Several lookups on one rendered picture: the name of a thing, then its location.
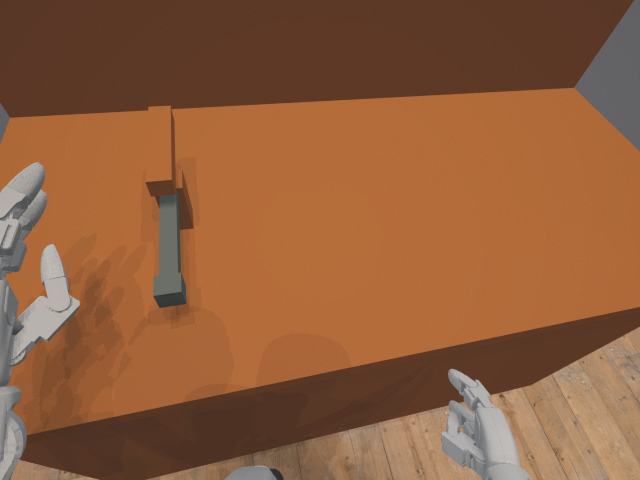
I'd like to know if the robot left forearm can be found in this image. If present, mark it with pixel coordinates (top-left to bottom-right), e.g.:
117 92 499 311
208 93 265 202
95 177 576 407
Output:
0 386 27 480

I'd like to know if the tap lever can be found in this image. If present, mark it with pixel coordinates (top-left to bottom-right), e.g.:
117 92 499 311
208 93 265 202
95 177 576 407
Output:
153 190 186 308

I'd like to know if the counter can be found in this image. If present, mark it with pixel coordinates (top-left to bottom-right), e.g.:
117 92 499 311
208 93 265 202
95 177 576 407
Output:
0 0 640 480

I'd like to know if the left robot hand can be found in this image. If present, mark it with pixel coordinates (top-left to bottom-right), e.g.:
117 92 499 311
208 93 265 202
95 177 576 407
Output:
0 162 80 387

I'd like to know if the right robot hand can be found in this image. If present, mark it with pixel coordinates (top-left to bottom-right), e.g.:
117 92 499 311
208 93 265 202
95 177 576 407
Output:
442 369 521 479

